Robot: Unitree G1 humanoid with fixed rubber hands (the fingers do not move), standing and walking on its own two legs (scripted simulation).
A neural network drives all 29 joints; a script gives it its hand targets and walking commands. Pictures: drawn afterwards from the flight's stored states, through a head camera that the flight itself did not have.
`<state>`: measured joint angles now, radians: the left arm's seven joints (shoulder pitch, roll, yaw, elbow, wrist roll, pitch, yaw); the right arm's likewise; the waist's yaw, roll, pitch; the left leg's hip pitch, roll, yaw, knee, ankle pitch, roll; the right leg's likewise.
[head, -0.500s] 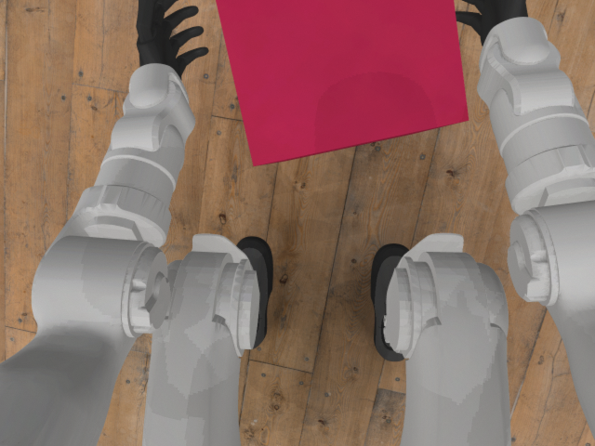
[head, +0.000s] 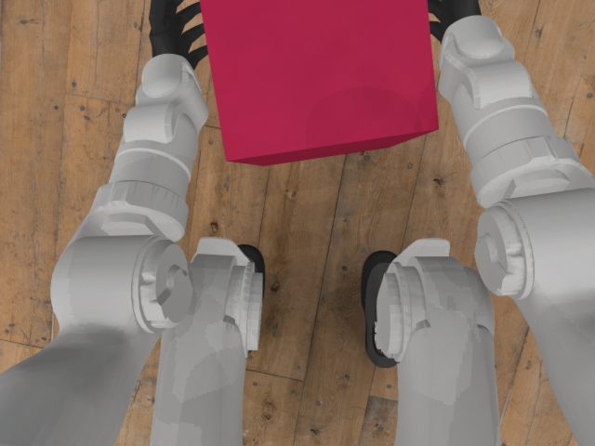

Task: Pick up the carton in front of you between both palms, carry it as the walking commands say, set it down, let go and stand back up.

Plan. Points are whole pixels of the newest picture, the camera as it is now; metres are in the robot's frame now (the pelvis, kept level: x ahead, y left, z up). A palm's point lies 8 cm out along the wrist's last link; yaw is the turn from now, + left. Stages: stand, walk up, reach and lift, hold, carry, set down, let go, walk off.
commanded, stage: reach and lift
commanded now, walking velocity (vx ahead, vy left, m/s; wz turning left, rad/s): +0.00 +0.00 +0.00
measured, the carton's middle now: (316, 75) +0.52 -0.02 -0.24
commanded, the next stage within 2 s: none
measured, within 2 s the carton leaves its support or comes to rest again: neither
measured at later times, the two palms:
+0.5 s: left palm (74, 36) +0.48 +0.12 +0.04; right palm out of the picture +0.49 -0.18 +0.03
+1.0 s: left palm out of the picture +0.46 +0.12 +0.18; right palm out of the picture +0.45 -0.17 +0.17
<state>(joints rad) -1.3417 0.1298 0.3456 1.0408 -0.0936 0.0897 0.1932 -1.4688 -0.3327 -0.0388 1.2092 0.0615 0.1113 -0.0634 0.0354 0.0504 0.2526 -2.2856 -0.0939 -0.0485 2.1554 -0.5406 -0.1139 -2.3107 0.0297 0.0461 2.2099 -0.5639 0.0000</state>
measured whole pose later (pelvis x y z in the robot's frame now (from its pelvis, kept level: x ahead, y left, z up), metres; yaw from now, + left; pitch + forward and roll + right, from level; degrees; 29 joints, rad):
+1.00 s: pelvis +0.03 +0.01 +0.21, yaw -4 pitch +36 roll +1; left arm -0.72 -0.10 0.45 0.62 0.15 0.30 0.09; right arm -0.79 0.01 -0.34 0.71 -0.19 0.34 -0.03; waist 0.02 0.03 -0.24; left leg -1.61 -0.12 -0.11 1.48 -0.50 -0.07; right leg -1.62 0.10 0.11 1.50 -0.49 0.04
